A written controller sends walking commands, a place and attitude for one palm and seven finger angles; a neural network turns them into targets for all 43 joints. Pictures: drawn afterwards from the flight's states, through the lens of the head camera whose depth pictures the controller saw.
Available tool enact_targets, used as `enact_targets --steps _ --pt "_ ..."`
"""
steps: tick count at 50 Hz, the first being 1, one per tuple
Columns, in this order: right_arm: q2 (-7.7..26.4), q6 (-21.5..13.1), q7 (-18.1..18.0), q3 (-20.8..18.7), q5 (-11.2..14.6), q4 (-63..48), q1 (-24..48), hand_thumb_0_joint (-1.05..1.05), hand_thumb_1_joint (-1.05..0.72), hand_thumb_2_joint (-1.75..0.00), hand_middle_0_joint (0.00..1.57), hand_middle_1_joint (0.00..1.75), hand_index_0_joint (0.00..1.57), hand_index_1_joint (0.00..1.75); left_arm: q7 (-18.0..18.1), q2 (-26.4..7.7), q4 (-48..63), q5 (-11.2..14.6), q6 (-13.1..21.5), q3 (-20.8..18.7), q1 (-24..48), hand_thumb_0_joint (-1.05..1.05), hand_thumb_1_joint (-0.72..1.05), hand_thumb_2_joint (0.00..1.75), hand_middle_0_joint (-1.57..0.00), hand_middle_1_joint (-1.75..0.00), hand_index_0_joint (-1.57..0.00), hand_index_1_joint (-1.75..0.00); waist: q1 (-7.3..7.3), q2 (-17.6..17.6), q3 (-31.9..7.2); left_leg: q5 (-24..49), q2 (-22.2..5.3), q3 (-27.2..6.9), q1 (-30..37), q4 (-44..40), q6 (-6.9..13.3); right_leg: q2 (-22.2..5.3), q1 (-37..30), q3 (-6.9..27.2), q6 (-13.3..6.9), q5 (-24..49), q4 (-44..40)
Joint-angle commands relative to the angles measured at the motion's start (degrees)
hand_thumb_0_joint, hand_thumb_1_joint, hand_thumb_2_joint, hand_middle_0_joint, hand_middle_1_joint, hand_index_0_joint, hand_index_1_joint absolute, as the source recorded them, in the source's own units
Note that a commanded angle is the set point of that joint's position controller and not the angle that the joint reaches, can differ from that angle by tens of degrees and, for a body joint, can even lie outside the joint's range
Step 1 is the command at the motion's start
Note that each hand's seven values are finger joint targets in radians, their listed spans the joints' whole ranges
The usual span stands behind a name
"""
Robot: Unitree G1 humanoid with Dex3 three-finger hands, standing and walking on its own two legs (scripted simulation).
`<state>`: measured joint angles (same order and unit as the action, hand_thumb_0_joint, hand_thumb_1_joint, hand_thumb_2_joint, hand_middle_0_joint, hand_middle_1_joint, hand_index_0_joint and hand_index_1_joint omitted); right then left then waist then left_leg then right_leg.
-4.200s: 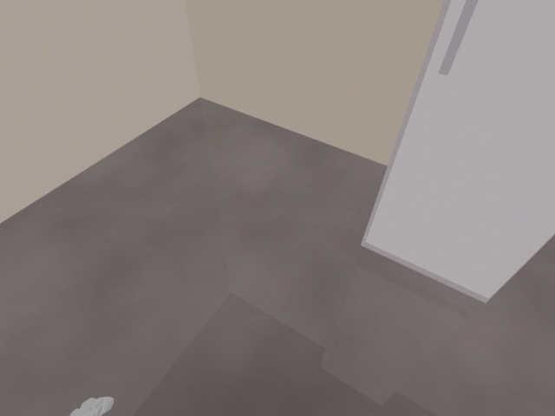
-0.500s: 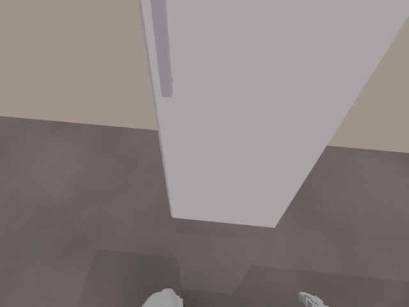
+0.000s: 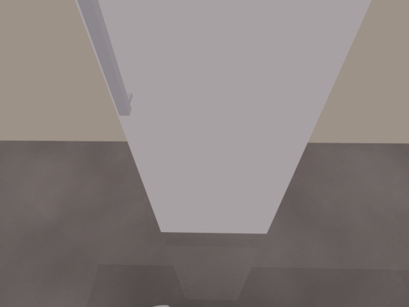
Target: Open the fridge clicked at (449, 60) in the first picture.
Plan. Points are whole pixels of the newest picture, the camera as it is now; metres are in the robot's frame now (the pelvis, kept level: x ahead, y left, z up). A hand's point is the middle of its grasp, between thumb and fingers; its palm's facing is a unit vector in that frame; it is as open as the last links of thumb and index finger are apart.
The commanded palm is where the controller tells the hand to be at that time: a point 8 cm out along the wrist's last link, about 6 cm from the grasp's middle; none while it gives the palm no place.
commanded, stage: come to a stop and stand still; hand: left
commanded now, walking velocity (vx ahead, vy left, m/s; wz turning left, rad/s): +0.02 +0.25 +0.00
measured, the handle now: (109, 47) +0.49 +0.21 +0.26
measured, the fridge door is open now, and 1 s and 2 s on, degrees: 0 0 0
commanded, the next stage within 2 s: look again from close up in 1.04 s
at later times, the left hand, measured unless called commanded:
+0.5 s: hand out of the picture -0.05 +0.22 -0.17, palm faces +0.13 -0.97 -0.22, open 7.4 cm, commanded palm none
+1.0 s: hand out of the picture -0.03 +0.23 -0.16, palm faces +0.03 -0.98 -0.18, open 7.3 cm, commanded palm none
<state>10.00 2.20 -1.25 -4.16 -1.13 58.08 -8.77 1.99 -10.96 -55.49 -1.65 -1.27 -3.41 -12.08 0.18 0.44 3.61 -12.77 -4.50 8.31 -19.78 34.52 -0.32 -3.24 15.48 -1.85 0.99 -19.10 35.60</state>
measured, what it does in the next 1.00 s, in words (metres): steps on the spot: left foot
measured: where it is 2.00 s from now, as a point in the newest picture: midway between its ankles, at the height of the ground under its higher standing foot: outside the picture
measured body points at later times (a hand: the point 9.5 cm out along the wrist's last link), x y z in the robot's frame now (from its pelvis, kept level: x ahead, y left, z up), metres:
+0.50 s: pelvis -0.04 +0.03 +0.01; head -0.02 +0.04 +0.46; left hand -0.06 +0.27 -0.15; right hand +0.02 -0.21 -0.14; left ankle -0.06 +0.16 -0.73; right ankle +0.01 -0.12 -0.72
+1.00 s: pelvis -0.04 +0.06 +0.02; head -0.03 +0.07 +0.47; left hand -0.03 +0.28 -0.14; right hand -0.04 -0.15 -0.14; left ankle -0.06 +0.16 -0.72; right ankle -0.03 -0.07 -0.72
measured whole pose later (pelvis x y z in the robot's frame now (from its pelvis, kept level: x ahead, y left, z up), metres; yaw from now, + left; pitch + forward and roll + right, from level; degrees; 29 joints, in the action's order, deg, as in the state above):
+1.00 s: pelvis -0.04 +0.06 +0.02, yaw +1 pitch -2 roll +0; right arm 7.3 -0.7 -1.9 -0.2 -0.3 65.9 -16.5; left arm 1.8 -9.2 -65.1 -0.8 -0.3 -0.1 -14.5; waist -0.1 -1.2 2.0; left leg -15.1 -0.1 5.2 -6.2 22.9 1.4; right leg -2.7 9.5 -2.3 1.6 -12.1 23.4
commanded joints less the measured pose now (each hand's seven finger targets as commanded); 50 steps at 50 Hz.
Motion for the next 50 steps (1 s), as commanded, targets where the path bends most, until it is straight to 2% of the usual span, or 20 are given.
enact_targets --steps 1,2,5,9,16,18,20,21,22,24,25,28,31,33,36,37,38,39,44,50 --pt "3.87 1.19 0.65 -0.79 0.24 -4.92 -1.63 0.00 -0.90 -0.90 0.20 0.30 0.20 0.30 0.42 -12.25 1.69 -0.21 1.29 -1.13 -5.79 0.00 0.90 0.90 -0.20 -0.30 -0.20 -0.30 1.63 -10.96 -3.15 -19.96 2.87 -9.16 -3.68 18.61 -0.97 -22.30 3.70 20.08 -10.72 20.24 -20.99" --pt "3.46 1.86 0.79 -0.80 -0.12 -5.02 -0.30 0.00 -0.90 -0.90 0.20 0.30 0.20 0.30 0.62 -11.07 1.90 -0.34 1.07 -1.39 -3.36 0.00 0.90 0.90 -0.20 -0.30 -0.20 -0.30 0.89 -9.08 -0.52 -16.71 2.82 -10.52 -5.98 22.72 -0.90 -19.62 4.88 17.63 -10.55 16.38 -21.70" --pt "6.03 1.69 1.34 -1.34 -0.46 -3.13 -3.71 0.00 -0.90 -0.90 0.20 0.30 0.20 0.30 0.89 -9.14 2.15 0.14 1.42 -1.31 -0.74 0.00 0.90 0.90 -0.20 -0.30 -0.20 -0.30 -0.09 -11.70 -0.14 -8.62 2.54 -10.80 -10.63 30.31 -1.81 -15.94 0.22 13.39 -8.39 17.11 -19.55" --pt "5.84 1.29 1.76 -1.00 -0.43 -2.99 -4.14 0.00 -0.90 -0.90 0.20 0.30 0.20 0.30 0.87 -8.67 1.57 0.35 1.84 -1.40 -4.59 0.00 0.90 0.90 -0.20 -0.30 -0.20 -0.30 1.93 -10.82 -2.72 -4.84 3.07 -10.16 -12.56 28.85 -3.33 -14.28 -7.51 11.44 -7.44 15.94 -18.81" --pt "4.39 0.33 1.80 0.16 0.09 -3.81 -2.41 0.00 -0.90 -0.90 0.20 0.30 0.20 0.30 0.50 -10.17 0.30 -0.55 1.50 -1.82 -7.53 0.00 0.90 0.90 -0.20 -0.30 -0.20 -0.30 3.81 -12.41 -3.11 -11.26 2.42 -6.53 -5.91 11.78 -3.16 -15.08 -8.16 12.67 -9.27 10.35 -19.93" --pt "3.75 -0.23 1.68 0.51 0.35 -3.45 -3.58 0.00 -0.90 -0.90 0.20 0.30 0.20 0.30 0.27 -10.65 -0.06 -0.68 1.27 -2.00 -6.54 0.00 0.90 0.90 -0.20 -0.30 -0.20 -0.30 3.42 -13.43 -3.28 -11.91 3.08 -5.35 -0.95 6.12 -2.32 -14.52 -5.35 12.09 -9.19 8.03 -20.39" --pt "3.25 -0.82 1.31 0.83 0.58 -2.04 -7.50 0.00 -0.90 -0.90 0.20 0.30 0.20 0.30 0.18 -10.32 -0.44 -0.41 1.00 -1.92 -4.49 0.00 0.90 0.90 -0.20 -0.30 -0.20 -0.30 1.21 -13.75 -4.08 -7.51 3.84 -4.14 6.17 -3.33 -1.86 -12.27 -2.31 10.06 -7.44 7.72 -17.86" --pt "3.20 -1.24 1.09 1.06 0.65 -0.72 -10.49 0.00 -0.90 -0.90 0.20 0.30 0.20 0.30 0.17 -9.80 -0.53 0.02 0.72 -1.76 -3.45 0.00 0.90 0.90 -0.20 -0.30 -0.20 -0.30 -0.24 -11.77 -4.85 -2.10 4.27 -3.23 12.48 -9.81 -1.56 -10.48 1.31 8.12 -5.52 5.33 -15.79" --pt "4.69 -1.84 0.80 1.06 0.68 0.07 -12.52 0.00 -0.90 -0.90 0.20 0.30 0.20 0.30 0.07 -8.01 -0.42 0.54 0.42 -1.26 -3.09 0.00 0.90 0.90 -0.20 -0.30 -0.20 -0.30 -0.98 -5.55 -5.65 -0.25 2.03 -5.17 17.26 -13.79 -1.18 -7.51 4.80 5.72 -3.53 1.96 -11.77" --pt "11.50 -2.05 0.14 0.00 0.08 -1.36 -10.51 0.00 -0.90 -0.90 0.20 0.30 0.20 0.30 -0.17 -2.38 0.25 0.96 -0.23 -0.04 -3.57 0.00 0.90 0.90 -0.20 -0.30 -0.20 -0.30 -0.65 15.27 -2.17 -4.75 -13.82 -23.23 9.90 -23.54 5.19 -0.29 9.81 -2.33 0.98 -8.15 0.70" --pt "10.76 -1.83 0.00 0.44 -0.12 -2.19 -7.65 0.00 -0.90 -0.90 0.20 0.30 0.20 0.30 -0.27 -2.83 0.01 0.45 -0.11 0.10 -2.51 0.00 0.90 0.90 -0.20 -0.30 -0.20 -0.30 0.05 10.72 0.48 -6.42 -14.52 -22.13 3.75 -24.65 7.35 -0.72 7.09 -0.29 0.57 -7.65 5.27" --pt "7.08 -2.32 -0.86 1.79 -0.13 -1.35 -3.43 0.00 -0.90 -0.90 0.20 0.30 0.20 0.30 -0.72 -2.34 -3.28 0.13 -0.48 0.65 -3.79 0.00 0.90 0.90 -0.20 -0.30 -0.20 -0.30 1.13 12.69 3.54 1.87 -8.40 -14.89 1.96 -23.03 6.98 -0.84 5.09 0.64 0.38 -4.49 9.52" --pt "6.31 -2.60 -1.14 1.94 0.00 0.09 -4.91 0.00 -0.90 -0.90 0.20 0.30 0.20 0.30 -0.78 -1.16 -4.87 0.59 0.36 1.47 -5.80 0.00 0.90 0.90 -0.20 -0.30 -0.20 -0.30 1.22 8.91 1.84 16.72 -7.10 -11.63 8.09 -17.98 7.14 -0.66 2.81 -0.74 0.94 -2.40 0.42" --pt "6.45 -2.83 -1.27 1.87 0.36 1.08 -6.40 0.00 -0.90 -0.90 0.20 0.30 0.20 0.30 -0.53 -1.38 -6.04 0.71 0.99 1.72 -7.99 0.00 0.90 0.90 -0.20 -0.30 -0.20 -0.30 1.80 5.14 -1.17 20.34 -5.82 -11.00 11.13 -13.48 5.69 -0.48 -2.25 -0.80 1.14 6.55 -10.81" --pt "3.68 -3.20 -0.87 2.41 1.18 1.64 -7.86 0.00 -0.90 -0.90 0.20 0.30 0.20 0.30 -0.04 -4.50 -7.26 0.73 2.08 1.91 -7.88 0.00 0.90 0.90 -0.20 -0.30 -0.20 -0.30 0.24 -1.74 -2.69 9.74 -1.73 -8.65 8.17 -12.10 1.67 -6.42 -8.03 5.75 -1.70 22.33 -14.19" --pt "3.50 -3.28 -0.63 2.45 1.12 1.96 -7.98 0.00 -0.90 -0.90 0.20 0.30 0.20 0.30 -0.10 -4.69 -7.05 0.80 1.91 2.08 -7.17 0.00 0.90 0.90 -0.20 -0.30 -0.20 -0.30 -0.09 -0.14 -2.15 6.23 -1.36 -9.20 8.50 -14.02 1.52 -6.62 -6.98 4.91 -1.83 19.27 -14.07" --pt "3.62 -2.84 -0.70 2.42 0.85 2.50 -7.37 0.00 -0.90 -0.90 0.20 0.30 0.20 0.30 -0.14 -4.18 -7.50 0.77 2.03 2.08 -6.13 0.00 0.90 0.90 -0.20 -0.30 -0.20 -0.30 -0.18 -6.18 -0.66 5.55 -1.53 -8.98 9.28 -13.71 1.12 -5.04 -4.66 5.14 -1.76 16.88 -14.29" --pt "4.10 -2.86 -0.72 2.47 0.77 3.19 -8.05 0.00 -0.90 -0.90 0.20 0.30 0.20 0.30 -0.14 -3.26 -7.63 0.84 2.10 2.38 -5.77 0.00 0.90 0.90 -0.20 -0.30 -0.20 -0.30 -0.34 -7.09 -0.61 5.98 -1.69 -8.77 10.25 -14.00 1.22 -4.84 -3.97 4.82 -1.66 15.73 -15.02" --pt "3.73 -3.42 -0.76 3.12 0.72 5.29 -8.93 0.00 -0.90 -0.90 0.20 0.30 0.20 0.30 0.12 -2.56 -8.23 1.08 1.72 2.59 -5.52 0.00 0.90 0.90 -0.20 -0.30 -0.20 -0.30 0.29 -1.15 0.78 6.64 -2.33 -9.29 9.55 -17.02 1.64 -3.67 -5.32 3.46 -1.05 13.02 -15.36" --pt "3.26 -3.61 -0.89 3.22 0.76 6.47 -10.08 0.00 -0.90 -0.90 0.20 0.30 0.20 0.30 0.21 -2.60 -8.90 1.14 1.68 2.71 -6.18 0.00 0.90 0.90 -0.20 -0.30 -0.20 -0.30 0.61 0.92 0.51 7.94 -2.36 -9.34 9.38 -17.11 1.66 -3.66 -7.23 2.81 -1.15 14.62 -15.49"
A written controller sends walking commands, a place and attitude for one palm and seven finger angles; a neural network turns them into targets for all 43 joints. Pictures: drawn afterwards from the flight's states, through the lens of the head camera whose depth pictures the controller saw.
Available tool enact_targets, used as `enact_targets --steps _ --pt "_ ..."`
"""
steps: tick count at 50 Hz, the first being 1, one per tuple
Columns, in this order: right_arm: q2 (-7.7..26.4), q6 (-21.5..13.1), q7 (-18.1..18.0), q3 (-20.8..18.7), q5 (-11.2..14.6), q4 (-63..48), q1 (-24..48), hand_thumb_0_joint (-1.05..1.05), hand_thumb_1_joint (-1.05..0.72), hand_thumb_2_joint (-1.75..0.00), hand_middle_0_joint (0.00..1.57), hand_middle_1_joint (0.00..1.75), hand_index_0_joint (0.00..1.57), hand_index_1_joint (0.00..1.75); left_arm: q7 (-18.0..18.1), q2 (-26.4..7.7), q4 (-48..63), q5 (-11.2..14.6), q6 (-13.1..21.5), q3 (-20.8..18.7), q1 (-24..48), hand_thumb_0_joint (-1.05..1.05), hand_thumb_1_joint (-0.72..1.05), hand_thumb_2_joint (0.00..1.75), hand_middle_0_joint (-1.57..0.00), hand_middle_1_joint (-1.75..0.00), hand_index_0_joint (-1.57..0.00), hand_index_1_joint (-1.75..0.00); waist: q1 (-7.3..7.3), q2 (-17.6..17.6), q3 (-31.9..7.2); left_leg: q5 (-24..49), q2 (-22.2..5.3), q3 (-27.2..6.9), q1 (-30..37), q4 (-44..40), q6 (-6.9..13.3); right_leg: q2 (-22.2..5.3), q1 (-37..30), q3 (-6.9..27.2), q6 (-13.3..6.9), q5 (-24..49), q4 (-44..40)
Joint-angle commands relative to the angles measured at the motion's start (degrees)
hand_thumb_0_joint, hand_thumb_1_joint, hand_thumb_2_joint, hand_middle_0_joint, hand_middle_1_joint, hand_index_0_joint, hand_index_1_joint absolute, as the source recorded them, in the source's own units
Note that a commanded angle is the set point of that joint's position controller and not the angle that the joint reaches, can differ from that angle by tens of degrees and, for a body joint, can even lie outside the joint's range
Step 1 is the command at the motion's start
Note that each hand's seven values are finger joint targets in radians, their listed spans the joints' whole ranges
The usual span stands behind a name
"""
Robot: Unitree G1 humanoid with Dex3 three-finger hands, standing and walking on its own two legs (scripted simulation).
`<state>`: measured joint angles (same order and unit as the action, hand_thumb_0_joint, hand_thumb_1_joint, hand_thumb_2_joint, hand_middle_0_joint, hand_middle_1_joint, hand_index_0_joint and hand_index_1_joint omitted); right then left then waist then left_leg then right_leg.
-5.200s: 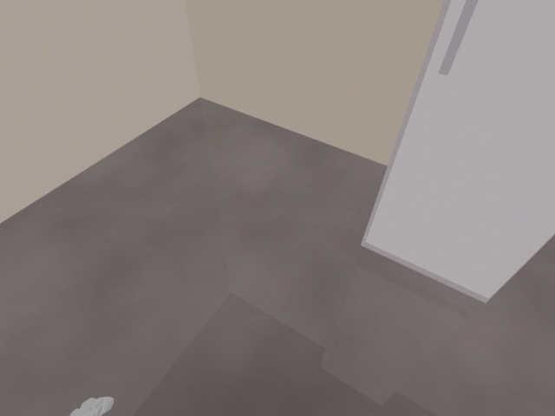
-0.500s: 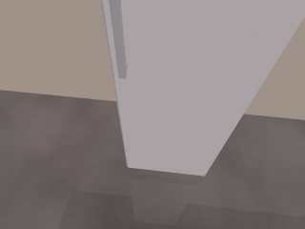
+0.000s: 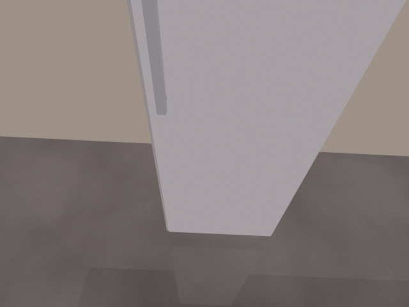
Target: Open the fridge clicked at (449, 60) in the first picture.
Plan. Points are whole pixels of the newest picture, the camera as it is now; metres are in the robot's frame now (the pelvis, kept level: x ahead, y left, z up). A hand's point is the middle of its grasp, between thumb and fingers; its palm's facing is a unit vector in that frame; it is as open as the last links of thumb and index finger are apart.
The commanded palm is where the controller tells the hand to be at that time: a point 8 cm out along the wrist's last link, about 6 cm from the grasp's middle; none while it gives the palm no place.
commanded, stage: come to a stop and stand still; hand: left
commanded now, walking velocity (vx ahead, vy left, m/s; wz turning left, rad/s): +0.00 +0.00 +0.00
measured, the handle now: (157, 52) +0.53 +0.14 +0.24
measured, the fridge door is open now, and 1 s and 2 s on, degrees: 0 0 0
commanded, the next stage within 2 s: look again from close up in 0.04 s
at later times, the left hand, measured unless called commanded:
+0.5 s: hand out of the picture +0.01 +0.16 -0.17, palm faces +0.01 -0.97 -0.24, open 7.4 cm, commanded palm none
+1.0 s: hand out of the picture +0.02 +0.13 -0.17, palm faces +0.02 -0.97 -0.22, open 7.3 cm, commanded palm none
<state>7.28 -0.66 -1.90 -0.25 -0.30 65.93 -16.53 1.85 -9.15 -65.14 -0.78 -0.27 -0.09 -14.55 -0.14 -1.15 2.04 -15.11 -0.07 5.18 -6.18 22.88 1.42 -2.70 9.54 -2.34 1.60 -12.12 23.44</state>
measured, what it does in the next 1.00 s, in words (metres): shifts its weight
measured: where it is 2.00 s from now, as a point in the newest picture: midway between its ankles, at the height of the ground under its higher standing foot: outside the picture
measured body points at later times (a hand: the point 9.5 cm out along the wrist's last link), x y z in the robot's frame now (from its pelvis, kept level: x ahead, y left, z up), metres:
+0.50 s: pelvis +0.01 -0.01 -0.01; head +0.01 -0.05 +0.44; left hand +0.01 +0.21 -0.15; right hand +0.00 -0.22 -0.18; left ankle -0.03 +0.10 -0.74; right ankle +0.01 -0.14 -0.74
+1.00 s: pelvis +0.01 -0.05 +0.00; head +0.02 -0.07 +0.45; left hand +0.02 +0.18 -0.15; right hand +0.02 -0.27 -0.17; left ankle -0.03 +0.10 -0.74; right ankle +0.01 -0.14 -0.74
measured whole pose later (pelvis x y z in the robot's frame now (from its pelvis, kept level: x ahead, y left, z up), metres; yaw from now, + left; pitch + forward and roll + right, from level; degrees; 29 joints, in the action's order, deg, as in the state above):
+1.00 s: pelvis +0.01 -0.05 +0.00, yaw +1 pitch -1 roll +1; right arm 9.4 -1.3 -2.0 0.1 -0.7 64.0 -15.1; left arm 1.3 -9.0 -64.0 -0.9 1.2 0.2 -14.5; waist 0.0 1.4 2.5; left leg -15.8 -3.4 3.4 -6.7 23.9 -2.7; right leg 0.3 11.1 -4.2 -2.7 -15.3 27.5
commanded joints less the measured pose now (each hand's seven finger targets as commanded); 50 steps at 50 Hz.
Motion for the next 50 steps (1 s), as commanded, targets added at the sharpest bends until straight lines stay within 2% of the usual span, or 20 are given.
enact_targets --steps 1,2,3,4,5,7,8,10,14,16,18,23,28,30,36,39,50 --pt "8.44 -1.72 0.46 -0.23 0.40 -5.70 1.13 0.00 -0.90 -0.90 0.20 0.30 0.20 0.30 2.75 -5.96 -0.40 -0.46 1.78 0.06 -6.67 0.00 0.90 0.90 -0.20 -0.30 -0.20 -0.30 1.42 4.91 3.00 19.06 -7.53 -4.65 -7.61 4.25 -1.31 -6.15 1.27 4.75 -2.68 19.41 0.35" --pt "6.30 -1.38 0.61 -0.20 -0.41 -6.37 -2.62 0.00 -0.90 -0.90 0.20 0.30 0.20 0.30 2.03 -7.58 2.26 -0.05 2.12 -0.36 -5.18 0.00 0.90 0.90 -0.20 -0.30 -0.20 -0.30 -0.15 7.75 -0.65 6.71 -5.04 -5.90 -7.87 1.25 -1.20 -6.18 -0.44 4.56 -3.94 7.06 1.70" --pt "6.09 -1.61 0.59 -0.20 -0.57 -6.25 -2.55 0.00 -0.90 -0.90 0.20 0.30 0.20 0.30 1.28 -6.78 2.64 0.00 1.79 -0.09 -3.95 0.00 0.90 0.90 -0.20 -0.30 -0.20 -0.30 0.35 9.82 2.66 3.62 -5.54 -6.96 -9.98 -1.86 -0.47 -4.69 2.29 3.50 -4.20 -0.73 1.99" --pt "6.49 -1.64 0.65 -0.02 -0.70 -6.70 -4.00 0.00 -0.90 -0.90 0.20 0.30 0.20 0.30 0.91 -6.02 2.70 -0.22 1.59 0.05 -4.86 0.00 0.90 0.90 -0.20 -0.30 -0.20 -0.30 0.26 8.87 1.56 0.51 -6.55 -8.38 -11.09 -3.14 0.14 -2.98 2.22 2.46 -4.12 -3.74 2.85" --pt "6.66 -2.00 0.71 -0.08 -0.93 -7.26 -4.33 0.00 -0.90 -0.90 0.20 0.30 0.20 0.30 0.57 -5.67 2.95 -0.28 1.76 0.09 -4.56 0.00 0.90 0.90 -0.20 -0.30 -0.20 -0.30 0.55 12.44 -0.27 4.42 -6.90 -9.23 -10.62 -3.34 0.60 -2.39 1.14 1.46 -3.95 -1.56 4.72" --pt "6.85 -2.05 0.32 -0.13 -0.59 -7.81 -4.53 0.00 -0.90 -0.90 0.20 0.30 0.20 0.30 0.30 -4.80 2.90 -0.17 1.72 0.19 -4.40 0.00 0.90 0.90 -0.20 -0.30 -0.20 -0.30 0.62 8.49 -0.88 7.80 -7.32 -9.34 -9.05 -3.25 1.30 -2.00 1.19 1.07 -3.64 -0.49 4.80" --pt "6.91 -2.03 0.22 -0.10 -0.50 -7.85 -5.07 0.00 -0.90 -0.90 0.20 0.30 0.20 0.30 0.23 -4.39 2.82 -0.06 1.73 0.25 -4.16 0.00 0.90 0.90 -0.20 -0.30 -0.20 -0.30 0.39 4.84 -0.37 7.57 -7.29 -9.19 -8.84 -3.00 1.52 -2.09 1.52 1.24 -3.59 -0.14 4.36" --pt "6.86 -2.02 0.10 -0.09 -0.55 -7.87 -5.75 0.00 -0.90 -0.90 0.20 0.30 0.20 0.30 0.08 -4.03 2.63 -0.07 1.72 0.26 -3.34 0.00 0.90 0.90 -0.20 -0.30 -0.20 -0.30 0.13 1.71 1.53 8.15 -6.97 -9.14 -8.67 -3.30 1.72 -2.35 2.54 1.67 -3.59 0.89 4.12" --pt "7.14 -1.84 0.15 -0.03 -0.50 -7.18 -5.80 0.00 -0.90 -0.90 0.20 0.30 0.20 0.30 0.16 -3.86 2.57 0.08 1.59 0.15 -3.81 0.00 0.90 0.90 -0.20 -0.30 -0.20 -0.30 0.03 0.26 4.25 4.88 -6.34 -8.29 -8.40 -4.49 1.49 -2.68 4.32 3.01 -3.37 0.65 2.78" --pt "7.03 -1.93 0.12 0.14 -0.50 -6.58 -5.63 0.00 -0.90 -0.90 0.20 0.30 0.20 0.30 0.16 -4.26 2.38 0.08 1.72 0.01 -4.17 0.00 0.90 0.90 -0.20 -0.30 -0.20 -0.30 0.19 0.75 3.89 6.74 -6.08 -7.39 -7.35 -4.20 1.35 -2.99 3.89 3.33 -3.38 2.43 2.82" --pt "6.95 -1.83 0.17 0.17 -0.43 -6.11 -5.37 0.00 -0.90 -0.90 0.20 0.30 0.20 0.30 0.20 -4.44 2.33 0.11 1.83 0.00 -4.30 0.00 0.90 0.90 -0.20 -0.30 -0.20 -0.30 0.11 -1.02 3.66 6.17 -5.78 -6.94 -6.63 -3.86 1.28 -3.29 4.10 3.99 -3.38 2.80 2.02" --pt "6.71 -1.75 0.15 0.26 -0.45 -5.17 -4.77 0.00 -0.90 -0.90 0.20 0.30 0.20 0.30 0.20 -5.22 2.34 0.10 2.11 -0.29 -4.31 0.00 0.90 0.90 -0.20 -0.30 -0.20 -0.30 0.05 -1.51 2.42 7.16 -5.46 -5.61 -5.04 -2.99 0.81 -3.89 3.38 4.74 -3.63 6.06 1.32" --pt "6.52 -1.69 0.03 0.15 -0.50 -4.46 -3.98 0.00 -0.90 -0.90 0.20 0.30 0.20 0.30 0.16 -5.71 2.29 0.13 2.27 -0.55 -4.08 0.00 0.90 0.90 -0.20 -0.30 -0.20 -0.30 0.15 0.55 0.77 8.75 -5.51 -4.81 -3.86 -2.38 0.39 -4.21 2.08 5.05 -4.04 9.94 1.18" --pt "6.23 -1.53 -0.02 0.09 -0.49 -4.25 -3.48 0.00 -0.90 -0.90 0.20 0.30 0.20 0.30 0.15 -5.83 2.13 0.05 2.37 -0.59 -4.17 0.00 0.90 0.90 -0.20 -0.30 -0.20 -0.30 0.28 -0.37 1.35 8.53 -5.53 -4.60 -3.87 -1.91 0.23 -4.36 2.05 5.19 -4.21 11.22 0.69" --pt "6.75 -1.32 -0.10 -0.02 -0.46 -3.77 -2.99 0.00 -0.90 -0.90 0.20 0.30 0.20 0.30 0.14 -6.71 2.31 0.05 2.49 -0.83 -3.44 0.00 0.90 0.90 -0.20 -0.30 -0.20 -0.30 0.17 0.18 0.48 8.80 -5.57 -4.16 -3.48 -1.32 -0.35 -4.72 0.66 5.33 -4.50 13.59 -0.12" --pt "6.56 -1.08 -0.11 0.03 -0.52 -3.48 -2.76 0.00 -0.90 -0.90 0.20 0.30 0.20 0.30 0.04 -6.84 2.33 0.18 2.32 -0.79 -3.02 0.00 0.90 0.90 -0.20 -0.30 -0.20 -0.30 0.15 0.36 1.26 6.98 -5.56 -4.08 -3.68 -1.73 -0.65 -4.60 1.56 5.63 -4.61 10.40 -1.21" --pt "6.79 -1.08 -0.18 -0.18 -0.57 -3.22 -2.38 0.00 -0.90 -0.90 0.20 0.30 0.20 0.30 0.00 -7.47 3.00 0.06 2.45 -1.17 -2.63 0.00 0.90 0.90 -0.20 -0.30 -0.20 -0.30 0.25 0.19 0.24 7.99 -5.94 -3.80 -2.80 -1.58 -1.01 -4.39 0.19 5.60 -4.77 12.10 -2.21"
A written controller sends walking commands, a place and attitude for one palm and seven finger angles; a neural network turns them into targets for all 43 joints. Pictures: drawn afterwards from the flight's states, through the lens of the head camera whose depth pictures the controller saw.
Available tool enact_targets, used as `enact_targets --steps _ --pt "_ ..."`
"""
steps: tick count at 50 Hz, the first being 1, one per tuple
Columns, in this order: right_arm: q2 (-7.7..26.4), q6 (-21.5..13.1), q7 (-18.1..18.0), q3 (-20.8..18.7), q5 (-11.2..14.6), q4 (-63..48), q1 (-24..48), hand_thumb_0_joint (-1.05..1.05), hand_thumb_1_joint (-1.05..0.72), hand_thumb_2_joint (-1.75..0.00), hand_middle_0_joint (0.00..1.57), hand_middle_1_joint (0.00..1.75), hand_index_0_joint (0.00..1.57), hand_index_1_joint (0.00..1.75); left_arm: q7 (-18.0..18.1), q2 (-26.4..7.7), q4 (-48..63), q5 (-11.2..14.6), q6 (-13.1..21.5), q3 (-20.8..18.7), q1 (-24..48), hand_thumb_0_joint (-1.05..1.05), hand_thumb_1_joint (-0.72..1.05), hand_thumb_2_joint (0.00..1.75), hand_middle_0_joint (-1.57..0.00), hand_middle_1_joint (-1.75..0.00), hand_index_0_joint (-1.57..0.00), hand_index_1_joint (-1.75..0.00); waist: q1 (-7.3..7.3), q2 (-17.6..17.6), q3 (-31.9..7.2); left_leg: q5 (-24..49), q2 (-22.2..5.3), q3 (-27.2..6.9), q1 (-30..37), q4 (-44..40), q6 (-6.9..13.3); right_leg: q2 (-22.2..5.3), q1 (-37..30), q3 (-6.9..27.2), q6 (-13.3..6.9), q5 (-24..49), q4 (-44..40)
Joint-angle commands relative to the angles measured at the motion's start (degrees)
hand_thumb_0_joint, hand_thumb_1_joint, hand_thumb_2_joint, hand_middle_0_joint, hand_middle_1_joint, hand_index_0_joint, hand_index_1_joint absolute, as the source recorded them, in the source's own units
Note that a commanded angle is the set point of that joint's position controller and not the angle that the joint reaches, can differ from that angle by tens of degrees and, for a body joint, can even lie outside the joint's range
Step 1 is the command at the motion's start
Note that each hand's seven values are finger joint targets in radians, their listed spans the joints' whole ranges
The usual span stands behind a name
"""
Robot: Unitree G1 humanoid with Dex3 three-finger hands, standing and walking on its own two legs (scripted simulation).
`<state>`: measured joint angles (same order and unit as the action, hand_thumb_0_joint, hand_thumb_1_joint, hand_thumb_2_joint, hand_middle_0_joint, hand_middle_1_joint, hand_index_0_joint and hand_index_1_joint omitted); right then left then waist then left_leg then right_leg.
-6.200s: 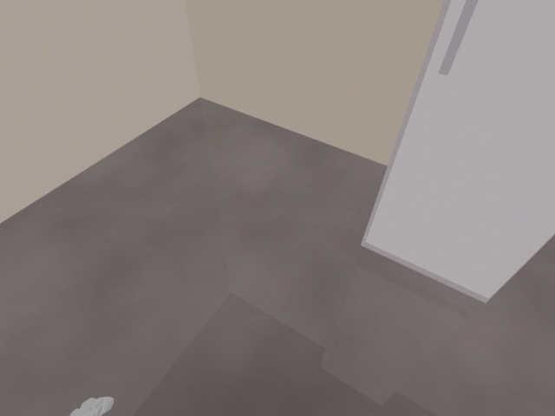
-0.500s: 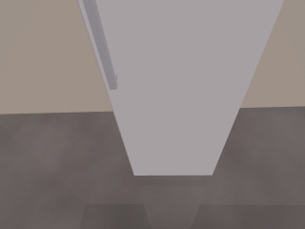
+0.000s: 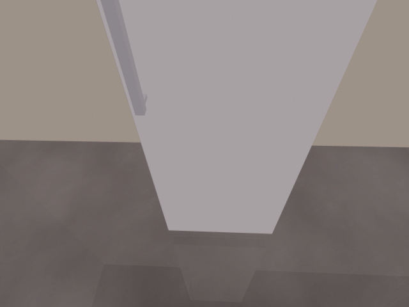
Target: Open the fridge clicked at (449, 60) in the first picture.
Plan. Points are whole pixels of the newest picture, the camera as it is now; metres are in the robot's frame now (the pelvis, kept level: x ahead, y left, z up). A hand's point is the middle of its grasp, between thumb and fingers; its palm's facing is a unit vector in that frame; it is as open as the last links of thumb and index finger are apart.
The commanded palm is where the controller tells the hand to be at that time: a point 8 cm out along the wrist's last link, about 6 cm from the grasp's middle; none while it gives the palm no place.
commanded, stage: look again from close up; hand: left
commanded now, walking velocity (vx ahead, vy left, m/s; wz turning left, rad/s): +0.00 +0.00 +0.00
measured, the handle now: (128, 52) +0.52 +0.18 +0.24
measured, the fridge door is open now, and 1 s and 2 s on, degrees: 0 0 0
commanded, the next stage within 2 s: shuffle to correct the standing spot in 0.38 s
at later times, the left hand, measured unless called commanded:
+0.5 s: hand out of the picture +0.01 +0.19 -0.17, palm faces +0.01 -0.98 -0.21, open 7.4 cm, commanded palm none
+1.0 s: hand out of the picture +0.11 +0.20 -0.18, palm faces +0.02 -0.97 -0.22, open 7.3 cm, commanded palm none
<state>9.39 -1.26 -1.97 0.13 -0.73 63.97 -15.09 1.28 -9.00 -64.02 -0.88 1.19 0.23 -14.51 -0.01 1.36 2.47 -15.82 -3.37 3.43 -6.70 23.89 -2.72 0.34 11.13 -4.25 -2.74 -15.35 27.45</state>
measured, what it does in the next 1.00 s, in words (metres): lifts its right foot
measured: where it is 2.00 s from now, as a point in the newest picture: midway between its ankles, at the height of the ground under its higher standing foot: outside the picture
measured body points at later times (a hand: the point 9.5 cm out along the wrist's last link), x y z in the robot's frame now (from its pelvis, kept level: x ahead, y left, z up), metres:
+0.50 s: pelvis -0.01 +0.00 +0.00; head +0.01 +0.00 +0.45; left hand +0.01 +0.24 -0.15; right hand -0.01 -0.22 -0.16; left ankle -0.03 +0.15 -0.74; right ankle +0.00 -0.08 -0.74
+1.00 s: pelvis +0.07 +0.02 -0.01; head +0.12 +0.01 +0.44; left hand +0.11 +0.25 -0.16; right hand -0.04 -0.16 -0.16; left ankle -0.03 +0.15 -0.74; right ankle +0.11 -0.08 -0.72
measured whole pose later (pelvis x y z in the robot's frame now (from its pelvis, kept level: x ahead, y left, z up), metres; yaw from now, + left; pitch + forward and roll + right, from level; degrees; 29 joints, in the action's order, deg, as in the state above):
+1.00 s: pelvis +0.07 +0.02 -0.01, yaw +1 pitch +0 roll +1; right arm 4.1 -2.9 -2.7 0.8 -1.6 65.8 -27.0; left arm 0.6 -9.8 -59.9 -1.0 0.3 -2.9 -11.9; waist -2.2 0.7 5.7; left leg -22.1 -2.1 2.8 -3.1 25.2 -1.5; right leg -2.1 23.8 -5.2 -2.4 -18.7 41.9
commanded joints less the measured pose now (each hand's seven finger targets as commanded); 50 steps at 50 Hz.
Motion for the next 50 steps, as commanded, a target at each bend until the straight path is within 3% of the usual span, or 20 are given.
enact_targets --steps 1,9,21,24,26,29,32,34,36,37,38,39,40,41,43,45,47,49,50 --pt "5.04 -0.46 -0.09 -0.58 -0.08 -1.29 -3.66 0.00 -0.90 -0.90 0.20 0.30 0.20 0.30 0.58 -8.01 1.96 0.19 1.01 -1.59 -2.36 0.00 0.90 0.90 -0.20 -0.30 -0.20 -0.30 0.15 -2.01 0.36 8.49 -2.56 -1.97 -2.86 -2.48 3.03 -7.62 -1.43 7.55 -0.43 15.53 -6.35" --pt "5.07 -0.29 -0.02 -0.58 -0.19 -1.13 -3.81 0.00 -0.90 -0.90 0.20 0.30 0.20 0.30 0.47 -8.28 2.37 0.25 0.79 -1.67 -1.84 0.00 0.90 0.90 -0.20 -0.30 -0.20 -0.30 0.18 -2.33 1.71 6.36 -2.53 -2.19 -3.48 -3.31 2.96 -7.35 -0.21 7.96 -0.43 9.70 -7.95" --pt "5.54 -0.63 -0.06 -0.64 -0.17 -0.92 -4.03 0.00 -0.90 -0.90 0.20 0.30 0.20 0.30 0.37 -8.38 2.67 0.26 0.77 -1.79 -1.51 0.00 0.90 0.90 -0.20 -0.30 -0.20 -0.30 0.34 -0.99 0.66 8.28 -3.05 -2.80 -3.39 -3.87 3.13 -6.97 -1.24 7.11 -0.38 10.68 -7.00" --pt "5.42 -0.55 -0.02 -0.63 -0.20 -0.83 -4.03 0.00 -0.90 -0.90 0.20 0.30 0.20 0.30 0.31 -8.35 2.63 0.27 0.66 -1.81 -1.40 0.00 0.90 0.90 -0.20 -0.30 -0.20 -0.30 0.39 -1.58 1.40 6.85 -2.97 -2.80 -4.04 -4.21 3.12 -6.98 -0.73 7.37 -0.32 8.15 -7.61" --pt "3.61 -0.02 0.20 -0.24 -0.47 -0.16 -5.67 0.00 -0.90 -0.90 0.20 0.30 0.20 0.30 0.31 -6.44 2.12 0.02 0.20 -1.56 -2.97 0.00 0.90 0.90 -0.20 -0.30 -0.20 -0.30 0.50 -2.46 1.92 0.32 -2.09 -1.81 -4.90 -3.24 3.13 -6.94 -0.13 7.63 -0.48 -2.26 -8.04" --pt "3.19 0.59 0.75 -0.42 -0.89 -0.76 -6.33 0.00 -0.90 -0.90 0.20 0.30 0.20 0.30 -0.01 -7.73 2.40 -0.27 -0.42 -2.43 -4.81 0.00 0.90 0.90 -0.20 -0.30 -0.20 -0.30 1.18 -5.47 4.87 -8.14 0.37 0.10 -9.68 1.06 3.47 -8.57 1.89 12.01 -2.14 -19.23 -11.68" --pt "2.37 0.64 1.06 -0.68 -0.89 -1.40 -6.80 0.00 -0.90 -0.90 0.20 0.30 0.20 0.30 0.00 -9.04 2.90 -0.32 -0.55 -3.46 -6.65 0.00 0.90 0.90 -0.20 -0.30 -0.20 -0.30 1.38 -8.77 5.83 -8.53 1.35 1.98 -11.88 8.46 3.60 -12.23 3.70 16.63 -4.66 -26.07 -15.66" --pt "1.67 0.21 1.11 -0.68 -0.86 -1.45 -8.39 0.00 -0.90 -0.90 0.20 0.30 0.20 0.30 -0.02 -8.31 3.66 -0.34 -0.28 -3.79 -5.99 0.00 0.90 0.90 -0.20 -0.30 -0.20 -0.30 0.17 -7.67 6.32 -6.56 0.82 1.56 -8.91 7.48 3.97 -12.31 7.02 15.69 -5.34 -23.69 -14.38" --pt "1.65 -0.48 1.03 -0.59 -0.82 -0.24 -12.19 0.00 -0.90 -0.90 0.20 0.30 0.20 0.30 -0.29 -6.51 4.32 -0.33 -0.19 -3.57 -4.05 0.00 0.90 0.90 -0.20 -0.30 -0.20 -0.30 -1.47 -1.83 7.07 -5.39 -0.29 -0.73 -4.97 0.73 4.65 -7.83 9.69 9.15 -3.94 -17.68 -5.91" --pt "3.22 -0.95 0.80 -0.85 -0.99 0.47 -14.85 0.00 -0.90 -0.90 0.20 0.30 0.20 0.30 -0.55 -4.65 4.97 -0.41 -0.14 -3.31 -3.48 0.00 0.90 0.90 -0.20 -0.30 -0.20 -0.30 -2.12 5.19 6.23 -3.87 -4.03 -6.18 -2.51 -3.27 6.17 -3.93 11.85 4.41 -2.46 -14.50 1.71" --pt "5.76 -1.33 0.47 -1.57 -1.09 1.38 -17.94 0.00 -0.90 -0.90 0.20 0.30 0.20 0.30 -0.81 -2.72 6.22 -0.50 0.06 -3.00 -1.54 0.00 0.90 0.90 -0.20 -0.30 -0.20 -0.30 -3.41 14.31 6.25 -2.71 -10.76 -14.74 0.08 -8.57 9.39 -0.12 16.26 -2.22 -0.63 -12.62 13.12" --pt "6.57 -1.59 -0.07 -1.80 -1.27 1.85 -20.27 0.00 -0.90 -0.90 0.20 0.30 0.20 0.30 -0.76 -2.05 7.64 -0.81 0.48 -2.67 1.21 0.00 0.90 0.90 -0.20 -0.30 -0.20 -0.30 -4.42 16.89 7.96 7.34 -15.10 -21.58 4.87 -10.75 13.35 0.87 24.61 -2.55 -0.31 -17.08 21.67" --pt "5.62 -1.91 -0.42 -1.49 -1.28 2.17 -21.31 0.00 -0.90 -0.90 0.20 0.30 0.20 0.30 -0.79 -2.72 8.26 -0.95 0.85 -2.76 3.02 0.00 0.90 0.90 -0.20 -0.30 -0.20 -0.30 -4.70 15.35 8.19 20.38 -16.81 -22.15 8.65 -8.83 16.20 -1.08 29.20 -0.27 -0.60 -18.59 27.85" --pt "4.72 -2.37 -0.58 -1.12 -1.36 2.12 -21.41 0.00 -0.90 -0.90 0.20 0.30 0.20 0.30 -0.89 -2.28 8.21 -0.73 1.22 -2.97 3.63 0.00 0.90 0.90 -0.20 -0.30 -0.20 -0.30 -4.46 10.30 7.20 30.35 -17.40 -20.83 9.78 -6.56 17.43 -2.63 30.34 0.88 -0.77 -17.92 31.40" --pt "5.05 -2.83 -0.75 -1.07 -1.50 1.13 -19.40 0.00 -0.90 -0.90 0.20 0.30 0.20 0.30 -1.33 -0.61 8.05 -0.30 1.31 -2.88 4.21 0.00 0.90 0.90 -0.20 -0.30 -0.20 -0.30 -3.35 5.42 5.24 35.69 -15.82 -15.97 8.76 -5.56 16.49 -3.97 28.18 1.10 -0.51 -15.26 32.48" --pt "4.46 -2.76 -1.26 -0.94 -1.59 0.46 -16.85 0.00 -0.90 -0.90 0.20 0.30 0.20 0.30 -1.44 0.79 8.23 -0.04 0.90 -2.60 4.85 0.00 0.90 0.90 -0.20 -0.30 -0.20 -0.30 -2.16 4.36 5.26 42.77 -13.24 -10.46 5.53 -4.52 13.70 -4.10 23.46 0.29 0.13 -12.58 26.01" --pt "5.10 -2.35 -1.61 -0.90 -1.13 -0.27 -13.71 0.00 -0.90 -0.90 0.20 0.30 0.20 0.30 -1.04 0.95 7.73 0.29 0.33 -2.67 2.40 0.00 0.90 0.90 -0.20 -0.30 -0.20 -0.30 -0.18 6.03 3.04 47.74 -10.37 -6.02 1.49 -1.57 10.56 -2.88 12.77 -0.81 0.53 -6.14 15.33" --pt "6.72 -1.93 -1.61 -1.60 -0.09 -0.49 -11.53 0.00 -0.90 -0.90 0.20 0.30 0.20 0.30 -0.55 -1.99 5.02 0.39 0.50 -3.28 -5.03 0.00 0.90 0.90 -0.20 -0.30 -0.20 -0.30 3.49 5.34 -0.62 43.84 -7.44 -3.75 -0.49 3.43 7.49 -1.96 0.72 -1.38 1.18 9.09 1.76" --pt "5.89 -1.80 -1.34 -1.78 0.28 -0.65 -12.18 0.00 -0.90 -0.90 0.20 0.30 0.20 0.30 -0.19 -5.17 4.14 0.15 1.15 -3.86 -8.28 0.00 0.90 0.90 -0.20 -0.30 -0.20 -0.30 4.13 1.08 -3.16 36.16 -5.62 -4.01 -3.59 7.29 5.70 -3.70 -7.03 0.54 1.04 19.81 -1.59"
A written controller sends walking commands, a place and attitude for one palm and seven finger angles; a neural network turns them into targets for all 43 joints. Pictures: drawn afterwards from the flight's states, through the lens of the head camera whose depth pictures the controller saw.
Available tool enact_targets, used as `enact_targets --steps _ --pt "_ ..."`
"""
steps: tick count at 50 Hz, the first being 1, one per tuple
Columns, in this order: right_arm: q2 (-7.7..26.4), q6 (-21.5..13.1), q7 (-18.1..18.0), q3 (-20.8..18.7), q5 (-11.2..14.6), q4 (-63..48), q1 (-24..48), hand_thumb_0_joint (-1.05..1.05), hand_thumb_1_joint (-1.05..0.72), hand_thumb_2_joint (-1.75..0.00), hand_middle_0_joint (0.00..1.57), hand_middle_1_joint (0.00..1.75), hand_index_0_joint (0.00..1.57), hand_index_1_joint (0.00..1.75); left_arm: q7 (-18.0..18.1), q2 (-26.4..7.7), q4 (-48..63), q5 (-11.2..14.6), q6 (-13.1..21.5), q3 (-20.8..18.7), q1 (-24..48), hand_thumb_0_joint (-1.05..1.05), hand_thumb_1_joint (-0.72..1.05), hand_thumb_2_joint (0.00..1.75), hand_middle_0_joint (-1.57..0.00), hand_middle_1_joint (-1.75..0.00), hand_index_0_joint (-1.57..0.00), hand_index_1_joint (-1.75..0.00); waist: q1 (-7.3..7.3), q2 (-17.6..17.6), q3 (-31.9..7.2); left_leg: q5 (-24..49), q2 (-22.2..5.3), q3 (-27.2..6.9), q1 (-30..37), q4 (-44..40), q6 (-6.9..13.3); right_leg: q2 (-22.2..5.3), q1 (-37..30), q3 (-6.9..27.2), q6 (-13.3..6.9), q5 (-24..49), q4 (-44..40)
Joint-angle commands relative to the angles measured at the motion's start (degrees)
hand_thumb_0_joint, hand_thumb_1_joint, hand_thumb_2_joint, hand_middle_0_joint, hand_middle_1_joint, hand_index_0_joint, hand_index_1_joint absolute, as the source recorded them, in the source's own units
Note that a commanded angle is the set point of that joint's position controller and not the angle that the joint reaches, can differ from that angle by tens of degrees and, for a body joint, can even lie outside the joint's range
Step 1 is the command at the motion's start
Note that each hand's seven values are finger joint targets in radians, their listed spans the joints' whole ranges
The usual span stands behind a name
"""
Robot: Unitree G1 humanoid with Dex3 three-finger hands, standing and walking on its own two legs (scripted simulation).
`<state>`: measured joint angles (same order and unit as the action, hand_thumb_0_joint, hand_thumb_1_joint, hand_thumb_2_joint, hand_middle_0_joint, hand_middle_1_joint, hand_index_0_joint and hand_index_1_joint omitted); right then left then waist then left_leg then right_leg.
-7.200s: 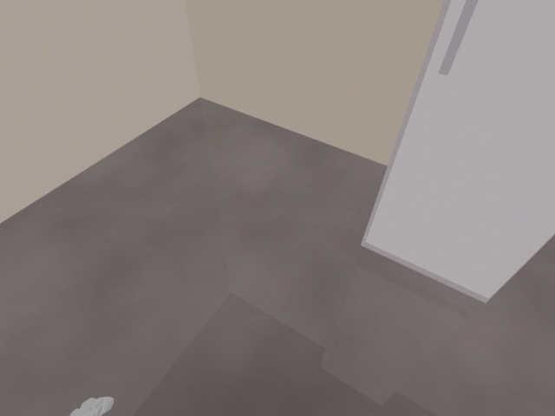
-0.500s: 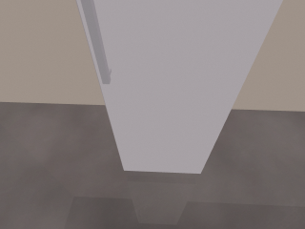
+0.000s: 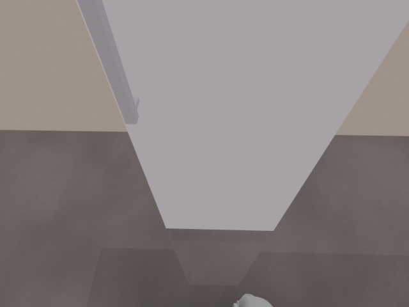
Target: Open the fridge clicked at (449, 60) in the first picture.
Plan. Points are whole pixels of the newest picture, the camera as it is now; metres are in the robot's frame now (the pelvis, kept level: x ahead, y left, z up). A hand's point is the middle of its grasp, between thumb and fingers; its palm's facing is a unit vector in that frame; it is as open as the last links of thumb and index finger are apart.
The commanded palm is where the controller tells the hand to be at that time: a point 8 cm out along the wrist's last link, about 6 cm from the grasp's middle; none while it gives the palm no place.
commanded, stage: come to a stop and stand still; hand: left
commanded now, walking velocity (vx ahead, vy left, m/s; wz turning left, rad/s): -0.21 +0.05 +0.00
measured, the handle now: (114, 51) +0.46 +0.16 +0.25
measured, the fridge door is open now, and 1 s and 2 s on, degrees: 0 0 0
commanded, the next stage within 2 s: look again from close up in 2.00 s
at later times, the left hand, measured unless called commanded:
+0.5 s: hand out of the picture +0.01 +0.22 -0.18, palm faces +0.07 -0.97 -0.23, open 7.3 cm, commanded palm none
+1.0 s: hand out of the picture -0.04 +0.22 -0.16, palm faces +0.04 -0.97 -0.22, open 7.4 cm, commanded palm none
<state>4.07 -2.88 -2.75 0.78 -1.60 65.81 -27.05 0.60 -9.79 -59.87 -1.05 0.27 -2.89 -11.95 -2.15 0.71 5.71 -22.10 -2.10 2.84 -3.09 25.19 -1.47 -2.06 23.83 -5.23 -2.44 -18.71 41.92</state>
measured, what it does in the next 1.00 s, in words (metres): steps on the spot: right foot, then left foot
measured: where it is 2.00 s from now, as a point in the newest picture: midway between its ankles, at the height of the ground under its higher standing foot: outside the picture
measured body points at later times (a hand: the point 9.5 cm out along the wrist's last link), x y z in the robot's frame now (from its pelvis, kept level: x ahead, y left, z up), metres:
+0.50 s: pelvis -0.02 +0.03 -0.01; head -0.04 +0.04 +0.44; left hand +0.01 +0.27 -0.16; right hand +0.09 -0.21 -0.14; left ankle -0.01 +0.12 -0.73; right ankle +0.05 -0.10 -0.73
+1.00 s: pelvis -0.05 +0.05 +0.00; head -0.06 +0.02 +0.45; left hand -0.05 +0.27 -0.14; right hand -0.05 -0.20 -0.16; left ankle -0.01 +0.12 -0.73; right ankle +0.02 -0.08 -0.73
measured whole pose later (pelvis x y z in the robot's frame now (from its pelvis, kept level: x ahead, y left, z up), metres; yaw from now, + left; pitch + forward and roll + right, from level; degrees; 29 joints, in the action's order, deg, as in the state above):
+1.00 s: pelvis -0.05 +0.05 +0.00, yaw +1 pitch -2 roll +1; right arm 11.9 0.8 -0.9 -2.0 -1.2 57.8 -21.0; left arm 0.9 -8.2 -58.1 -1.7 -0.7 0.1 -19.7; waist -0.6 1.9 -0.2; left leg -11.1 3.1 6.9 -13.8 26.4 4.4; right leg -0.5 18.2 2.5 -0.9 -11.6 30.4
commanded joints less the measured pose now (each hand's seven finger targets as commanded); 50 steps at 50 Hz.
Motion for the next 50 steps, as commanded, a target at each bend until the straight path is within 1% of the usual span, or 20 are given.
enact_targets --steps 1,2,3,4,6,10,14,17,18,19,21,23,25,28,30,31,34,36,40,50 --pt "9.43 -0.09 -0.23 -2.62 1.68 -2.96 -1.39 0.00 -0.90 -0.90 0.20 0.30 0.20 0.30 1.29 -8.30 -0.83 0.03 2.41 -1.41 -13.88 0.00 0.90 0.90 -0.20 -0.30 -0.20 -0.30 6.77 -5.79 -11.57 24.33 -3.25 -1.47 -14.03 13.13 2.45 -10.54 -28.80 11.79 -2.70 47.44 -12.06" --pt "6.99 0.38 -0.24 -3.05 2.14 -3.50 -3.57 0.00 -0.90 -0.90 0.20 0.30 0.20 0.30 1.66 -11.16 -1.32 0.13 2.36 -1.91 -15.55 0.00 0.90 0.90 -0.20 -0.30 -0.20 -0.30 5.76 -12.78 -16.10 -8.21 2.29 0.62 -17.47 24.02 0.90 -21.34 -32.67 18.98 -9.52 73.69 -10.94" --pt "6.95 1.04 -0.48 -3.43 2.27 -3.97 -2.74 0.00 -0.90 -0.90 0.20 0.30 0.20 0.30 1.75 -11.31 -0.76 0.05 2.26 -1.56 -15.07 0.00 0.90 0.90 -0.20 -0.30 -0.20 -0.30 5.59 -12.25 -15.87 -16.72 2.47 -2.55 -17.61 30.41 1.13 -24.19 -29.37 18.56 -12.94 77.53 -12.28" --pt "5.70 1.97 -0.43 -3.44 2.24 -4.18 1.01 0.00 -0.90 -0.90 0.20 0.30 0.20 0.30 2.03 -9.71 -0.27 0.00 2.08 -1.27 -12.45 0.00 0.90 0.90 -0.20 -0.30 -0.20 -0.30 5.75 -14.80 -12.18 -16.89 1.30 -3.95 -18.68 34.77 1.16 -22.54 -23.73 18.57 -13.40 72.22 -13.62" --pt "5.01 3.26 0.02 -3.52 1.84 -4.00 3.22 0.00 -0.90 -0.90 0.20 0.30 0.20 0.30 2.58 -7.43 1.50 -0.29 1.11 -0.69 -6.02 0.00 0.90 0.90 -0.20 -0.30 -0.20 -0.30 3.98 -12.64 -6.58 -13.26 -0.06 -4.13 -20.26 37.01 0.78 -19.29 -16.42 14.32 -11.63 59.06 -15.93" --pt "4.46 4.70 1.35 -3.85 1.03 -4.90 5.13 0.00 -0.90 -0.90 0.20 0.30 0.20 0.30 2.42 -8.69 4.17 -0.71 0.04 -1.62 -2.06 0.00 0.90 0.90 -0.20 -0.30 -0.20 -0.30 2.82 -7.48 -6.54 -5.85 0.79 -0.80 -17.33 32.34 -0.32 -16.34 -8.28 11.10 -9.50 35.90 -20.21" --pt "6.11 4.64 1.77 -3.97 0.67 -7.93 8.57 0.00 -0.90 -0.90 0.20 0.30 0.20 0.30 2.04 -10.27 5.72 -1.16 -0.56 -2.33 -1.45 0.00 0.90 0.90 -0.20 -0.30 -0.20 -0.30 3.27 -8.52 -6.45 -4.00 1.00 -0.11 -16.24 24.13 -0.45 -16.26 -6.57 13.94 -9.51 20.97 -22.03" --pt "6.15 3.64 1.67 -3.70 0.86 -7.99 6.06 0.00 -0.90 -0.90 0.20 0.30 0.20 0.30 1.77 -9.88 6.34 -0.77 -0.98 -2.14 0.01 0.00 0.90 0.90 -0.20 -0.30 -0.20 -0.30 1.04 -8.64 -7.40 4.77 2.02 1.47 -6.36 7.56 0.06 -13.07 -2.66 12.50 -6.18 12.25 -18.94" --pt "7.10 3.28 1.54 -3.80 0.98 -7.63 4.40 0.00 -0.90 -0.90 0.20 0.30 0.20 0.30 1.64 -8.78 6.55 -0.41 -1.32 -1.84 0.43 0.00 0.90 0.90 -0.20 -0.30 -0.20 -0.30 0.07 -6.06 -6.88 8.28 1.07 1.05 -1.63 0.74 0.42 -10.56 0.28 10.27 -3.83 6.62 -16.23" --pt "14.42 3.35 1.67 -5.18 1.39 -12.12 9.01 0.00 -0.90 -0.90 0.20 0.30 0.20 0.30 3.81 -9.20 5.44 0.38 -0.54 -0.32 -3.15 0.00 0.90 0.90 -0.20 -0.30 -0.20 -0.30 -0.15 12.92 -16.20 8.55 -3.28 3.27 -4.51 2.14 0.17 -9.05 -10.33 9.50 -2.21 11.05 -11.90" --pt "13.51 2.85 1.44 -4.72 -0.04 -17.42 13.90 0.00 -0.90 -0.90 0.20 0.30 0.20 0.30 3.27 -6.37 7.18 0.16 -0.92 0.15 -5.24 0.00 0.90 0.90 -0.20 -0.30 -0.20 -0.30 2.65 22.76 -12.00 26.43 -9.74 -7.87 -10.47 0.35 4.67 -3.50 -6.95 2.65 -0.20 3.90 -5.12" --pt "14.22 3.42 1.23 -4.57 0.20 -19.60 17.23 0.00 -0.90 -0.90 0.20 0.30 0.20 0.30 2.30 -6.54 6.85 -0.64 -2.67 0.59 -2.85 0.00 0.90 0.90 -0.20 -0.30 -0.20 -0.30 2.53 16.25 -2.79 11.68 -10.04 -10.34 -19.39 -6.63 6.91 0.32 -4.74 1.74 0.87 -5.80 0.48" --pt "14.28 3.49 1.41 -4.64 0.06 -20.94 18.44 0.00 -0.90 -0.90 0.20 0.30 0.20 0.30 1.43 -5.68 6.84 -1.05 -2.65 0.77 -4.62 0.00 0.90 0.90 -0.20 -0.30 -0.20 -0.30 3.89 9.26 2.50 0.46 -9.05 -9.92 -24.76 -9.20 7.73 0.61 -3.82 2.52 1.00 -2.11 1.48" --pt "14.51 3.56 1.66 -4.57 0.22 -21.24 17.01 0.00 -0.90 -0.90 0.20 0.30 0.20 0.30 1.01 -4.70 6.40 -0.93 -2.06 0.93 -8.01 0.00 0.90 0.90 -0.20 -0.30 -0.20 -0.30 4.23 -0.30 2.87 -10.22 -8.72 -10.36 -25.89 -9.30 7.39 0.39 -6.72 3.53 1.10 1.39 -4.42" --pt "13.50 3.29 1.66 -4.13 0.47 -20.66 15.71 0.00 -0.90 -0.90 0.20 0.30 0.20 0.30 0.97 -5.58 6.53 -1.00 -1.20 1.13 -8.97 0.00 0.90 0.90 -0.20 -0.30 -0.20 -0.30 3.79 -0.99 1.67 -8.90 -5.25 -8.98 -21.95 -7.22 5.96 -0.78 -6.33 7.54 0.03 1.91 -12.25" --pt "12.81 3.23 1.74 -3.99 0.69 -20.43 14.71 0.00 -0.90 -0.90 0.20 0.30 0.20 0.30 1.02 -6.19 6.74 -0.92 -0.82 1.31 -8.74 0.00 0.90 0.90 -0.20 -0.30 -0.20 -0.30 2.84 -0.71 1.01 -8.43 -3.75 -8.26 -19.44 -6.29 5.36 -2.01 -4.03 10.36 -0.80 -1.52 -15.02" --pt "13.53 3.49 1.98 -4.33 0.42 -18.67 10.01 0.00 -0.90 -0.90 0.20 0.30 0.20 0.30 1.14 -7.23 7.88 -0.70 -0.38 0.96 -6.05 0.00 0.90 0.90 -0.20 -0.30 -0.20 -0.30 0.61 -9.04 -0.96 -7.85 -2.24 -6.85 -13.62 -3.37 4.96 -2.85 2.49 13.11 -1.20 -11.75 -18.62" --pt "13.09 3.08 1.96 -4.46 0.24 -18.03 8.72 0.00 -0.90 -0.90 0.20 0.30 0.20 0.30 1.16 -6.96 8.07 -0.68 -0.23 0.94 -6.08 0.00 0.90 0.90 -0.20 -0.30 -0.20 -0.30 0.28 -6.49 -2.02 -6.72 -2.51 -6.96 -11.88 -4.60 5.06 -2.52 3.07 13.14 -1.26 -11.09 -18.54" --pt "13.68 2.12 1.93 -4.00 0.23 -16.75 10.26 0.00 -0.90 -0.90 0.20 0.30 0.20 0.30 1.00 -6.32 6.61 -0.63 -0.02 0.95 -9.32 0.00 0.90 0.90 -0.20 -0.30 -0.20 -0.30 2.47 1.37 -3.20 -9.38 -4.79 -9.83 -16.63 -10.48 5.59 -0.30 -4.62 10.17 -0.46 -2.07 -14.50" --pt "12.64 1.80 1.74 -3.13 0.46 -11.74 7.57 0.00 -0.90 -0.90 0.20 0.30 0.20 0.30 1.01 -5.49 3.62 -0.41 0.44 1.52 -9.42 0.00 0.90 0.90 -0.20 -0.30 -0.20 -0.30 2.51 -1.84 -1.06 -7.06 -3.80 -9.02 -17.38 -10.64 4.98 -1.47 -6.04 13.42 -0.99 -3.28 -18.48"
